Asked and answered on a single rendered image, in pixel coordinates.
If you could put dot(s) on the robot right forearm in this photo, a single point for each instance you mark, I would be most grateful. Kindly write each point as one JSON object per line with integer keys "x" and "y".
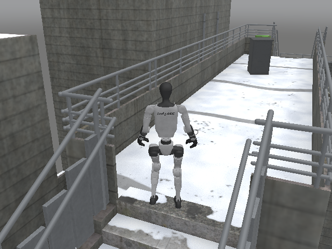
{"x": 192, "y": 134}

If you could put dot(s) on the right robot hand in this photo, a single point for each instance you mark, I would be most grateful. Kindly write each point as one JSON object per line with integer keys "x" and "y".
{"x": 194, "y": 142}

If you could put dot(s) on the robot right upper arm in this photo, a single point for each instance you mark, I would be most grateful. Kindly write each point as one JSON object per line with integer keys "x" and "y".
{"x": 185, "y": 118}

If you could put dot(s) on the robot left thigh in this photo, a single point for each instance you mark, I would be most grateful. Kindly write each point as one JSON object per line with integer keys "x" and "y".
{"x": 154, "y": 154}

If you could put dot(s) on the robot left upper arm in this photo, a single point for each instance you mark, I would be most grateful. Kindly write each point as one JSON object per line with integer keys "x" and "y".
{"x": 147, "y": 117}

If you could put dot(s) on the robot left foot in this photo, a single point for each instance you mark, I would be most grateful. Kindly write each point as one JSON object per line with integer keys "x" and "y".
{"x": 153, "y": 200}

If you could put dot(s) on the robot left forearm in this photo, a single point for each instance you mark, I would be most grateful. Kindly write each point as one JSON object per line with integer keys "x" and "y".
{"x": 142, "y": 134}

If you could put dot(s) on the left robot hand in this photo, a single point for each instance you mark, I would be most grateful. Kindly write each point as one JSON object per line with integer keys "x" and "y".
{"x": 140, "y": 141}

